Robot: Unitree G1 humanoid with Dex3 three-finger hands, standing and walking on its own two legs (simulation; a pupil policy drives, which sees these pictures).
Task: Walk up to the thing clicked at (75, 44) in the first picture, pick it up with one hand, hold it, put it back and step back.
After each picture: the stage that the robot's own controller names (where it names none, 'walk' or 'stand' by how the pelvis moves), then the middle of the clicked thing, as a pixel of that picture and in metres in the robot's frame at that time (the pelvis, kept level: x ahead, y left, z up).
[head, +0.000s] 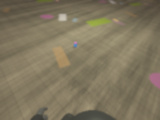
stand; (75, 44) +1.63 +0.41 -0.72
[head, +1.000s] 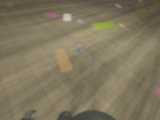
walk; (79, 47) +1.51 +0.21 -0.70
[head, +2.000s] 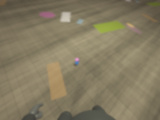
walk; (77, 61) +0.98 +0.19 -0.71
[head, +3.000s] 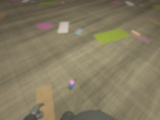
walk; (72, 83) +0.57 +0.24 -0.69
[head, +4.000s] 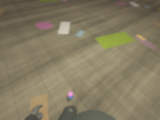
stand; (70, 95) +0.38 +0.21 -0.69
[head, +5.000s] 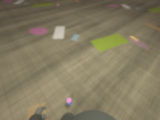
stand; (69, 101) +0.33 +0.21 -0.72
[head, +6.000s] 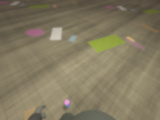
stand; (67, 103) +0.31 +0.23 -0.71
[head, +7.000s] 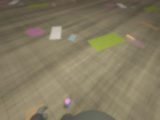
stand; (67, 102) +0.31 +0.23 -0.72
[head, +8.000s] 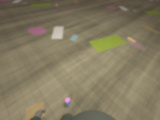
stand; (67, 101) +0.34 +0.22 -0.72
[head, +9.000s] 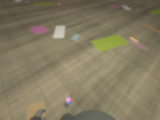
stand; (68, 100) +0.33 +0.21 -0.72
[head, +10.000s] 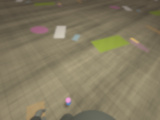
stand; (68, 101) +0.33 +0.21 -0.72
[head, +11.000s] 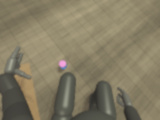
go down; (63, 64) +0.40 +0.25 -0.39
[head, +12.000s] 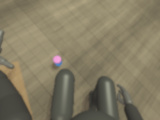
go down; (57, 61) +0.41 +0.27 -0.30
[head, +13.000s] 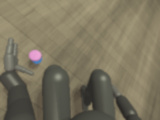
close in; (36, 57) +0.37 +0.31 -0.22
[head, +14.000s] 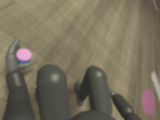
close; (24, 57) +0.37 +0.31 -0.21
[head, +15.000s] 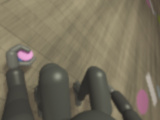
lift; (25, 56) +0.36 +0.30 -0.22
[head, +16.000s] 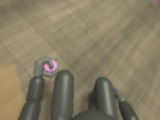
lift; (50, 67) +0.30 +0.27 -0.08
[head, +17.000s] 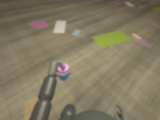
hold; (63, 72) +0.33 +0.18 +0.04
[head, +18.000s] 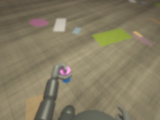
hold; (65, 75) +0.33 +0.17 -0.01
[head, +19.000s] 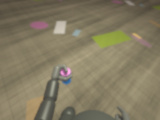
hold; (66, 76) +0.32 +0.17 +0.00
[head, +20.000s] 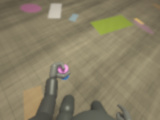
crouch; (63, 72) +0.35 +0.18 -0.05
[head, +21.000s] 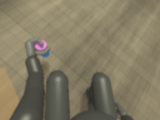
lower; (43, 49) +0.45 +0.28 -0.10
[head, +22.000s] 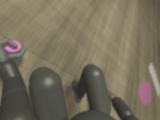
lower; (15, 50) +0.41 +0.32 -0.22
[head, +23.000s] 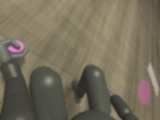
lower; (17, 50) +0.41 +0.31 -0.22
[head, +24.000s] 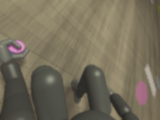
lower; (18, 50) +0.40 +0.31 -0.22
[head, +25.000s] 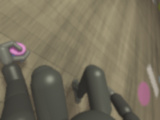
lower; (19, 52) +0.39 +0.31 -0.22
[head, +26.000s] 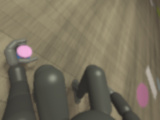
open; (23, 54) +0.39 +0.29 -0.22
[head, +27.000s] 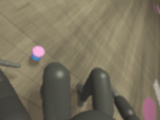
stand; (37, 53) +0.39 +0.28 -0.23
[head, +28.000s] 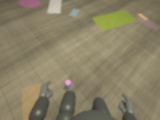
stand; (68, 83) +0.38 +0.20 -0.57
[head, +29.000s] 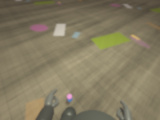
stand; (69, 97) +0.37 +0.20 -0.67
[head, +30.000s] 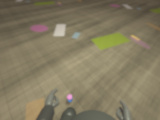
stand; (69, 98) +0.37 +0.20 -0.67
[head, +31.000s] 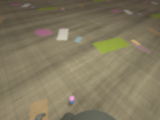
stand; (72, 99) +0.39 +0.19 -0.72
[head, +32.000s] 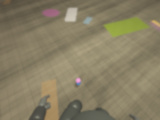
walk; (78, 81) +0.47 +0.17 -0.70
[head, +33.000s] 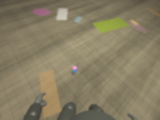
walk; (74, 69) +0.72 +0.19 -0.70
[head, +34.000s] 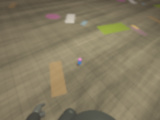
stand; (79, 61) +1.01 +0.20 -0.70
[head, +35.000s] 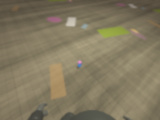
stand; (79, 63) +1.01 +0.19 -0.72
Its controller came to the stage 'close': yes
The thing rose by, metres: 0.70
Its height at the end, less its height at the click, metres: +0.00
